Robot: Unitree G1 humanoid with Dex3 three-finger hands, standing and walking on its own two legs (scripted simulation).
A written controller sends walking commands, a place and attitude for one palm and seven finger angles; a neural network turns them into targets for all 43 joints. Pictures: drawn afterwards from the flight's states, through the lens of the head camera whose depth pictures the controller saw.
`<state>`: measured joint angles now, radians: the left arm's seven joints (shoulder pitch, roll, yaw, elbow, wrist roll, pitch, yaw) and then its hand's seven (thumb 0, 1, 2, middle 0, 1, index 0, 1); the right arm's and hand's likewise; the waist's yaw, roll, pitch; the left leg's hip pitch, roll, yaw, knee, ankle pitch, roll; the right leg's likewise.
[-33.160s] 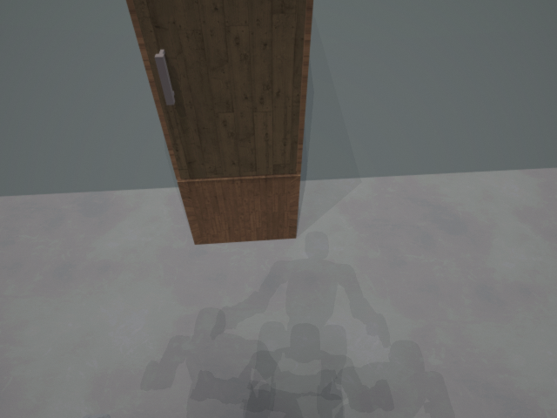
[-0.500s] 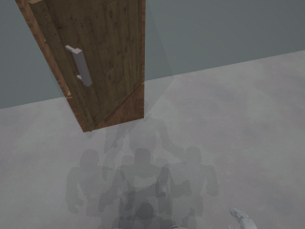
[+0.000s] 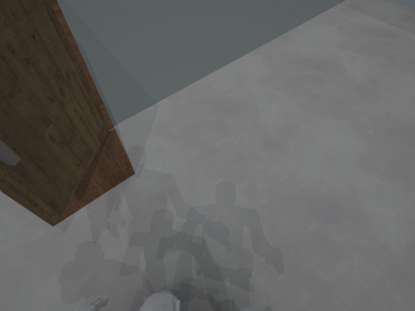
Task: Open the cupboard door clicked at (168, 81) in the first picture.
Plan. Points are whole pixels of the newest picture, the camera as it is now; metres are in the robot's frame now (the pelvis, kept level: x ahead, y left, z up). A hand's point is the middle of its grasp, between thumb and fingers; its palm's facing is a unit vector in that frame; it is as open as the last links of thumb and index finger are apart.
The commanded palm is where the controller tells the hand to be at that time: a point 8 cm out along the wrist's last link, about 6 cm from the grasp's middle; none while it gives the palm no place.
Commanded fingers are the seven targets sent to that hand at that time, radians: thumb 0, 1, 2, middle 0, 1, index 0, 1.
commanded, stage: walk to a spot facing it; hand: left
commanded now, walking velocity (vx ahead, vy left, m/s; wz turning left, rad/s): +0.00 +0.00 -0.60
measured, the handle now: out of the picture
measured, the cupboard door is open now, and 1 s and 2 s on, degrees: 38 38 38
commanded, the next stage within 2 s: turn to face it in 1.74 s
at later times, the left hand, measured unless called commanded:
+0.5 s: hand (140, 294) +0.17 +0.16 -0.16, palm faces -0.26 -0.94 -0.24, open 7.4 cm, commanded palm none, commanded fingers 0.00 0.90 0.90 -0.20 -0.30 -0.20 -0.30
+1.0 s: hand (195, 199) +0.39 +0.05 -0.15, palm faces -0.59 -0.79 -0.16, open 7.4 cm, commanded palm none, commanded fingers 0.00 0.90 0.90 -0.20 -0.30 -0.20 -0.30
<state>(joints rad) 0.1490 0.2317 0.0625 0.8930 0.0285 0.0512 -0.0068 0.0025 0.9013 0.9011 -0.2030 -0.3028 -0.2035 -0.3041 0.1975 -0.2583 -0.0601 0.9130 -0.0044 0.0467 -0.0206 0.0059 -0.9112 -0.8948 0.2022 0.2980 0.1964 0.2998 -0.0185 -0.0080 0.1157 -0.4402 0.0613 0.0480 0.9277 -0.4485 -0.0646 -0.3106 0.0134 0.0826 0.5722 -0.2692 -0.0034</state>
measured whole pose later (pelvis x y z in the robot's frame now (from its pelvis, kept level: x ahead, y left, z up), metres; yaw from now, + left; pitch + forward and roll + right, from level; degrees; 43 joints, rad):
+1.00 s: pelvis +0.19 -0.04 +0.01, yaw -37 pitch +1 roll -1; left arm 0.12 0.24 0.09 0.93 0.03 0.02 -0.07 0.01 0.91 0.90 -0.20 -0.30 -0.20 -0.30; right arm 0.41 -0.16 -0.02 0.99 -0.03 -0.07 -0.02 0.00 -0.91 -0.89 0.20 0.30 0.20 0.30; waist -0.02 -0.03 0.07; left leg -0.07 0.10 0.26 0.36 -0.30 -0.01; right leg -0.64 -0.09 -0.06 0.97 -0.17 0.00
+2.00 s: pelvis +0.49 -0.40 -0.01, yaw -51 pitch +0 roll +2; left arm 0.18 0.22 0.07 1.00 0.03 -0.04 -0.02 0.01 0.92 0.90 -0.20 -0.30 -0.20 -0.30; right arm 0.38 -0.19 -0.04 1.09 -0.02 -0.03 -0.01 0.00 -0.93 -0.89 0.20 0.30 0.20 0.30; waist -0.03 -0.02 0.05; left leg -0.16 0.08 0.17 0.57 -0.39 -0.03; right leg -0.39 -0.10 -0.08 0.58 -0.17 -0.01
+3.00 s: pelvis +0.55 -0.53 -0.01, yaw -14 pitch +1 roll +1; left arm 0.31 0.23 0.06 0.94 0.02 0.02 0.00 0.00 0.90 0.90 -0.20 -0.30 -0.21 -0.30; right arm 0.01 -0.25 -0.05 0.85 -0.01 0.04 0.04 0.00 -0.91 -0.90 0.20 0.30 0.20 0.30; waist 0.03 -0.04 0.11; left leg -0.32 0.01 0.11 0.60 -0.28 0.02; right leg -0.28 -0.17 -0.30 0.79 -0.49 0.02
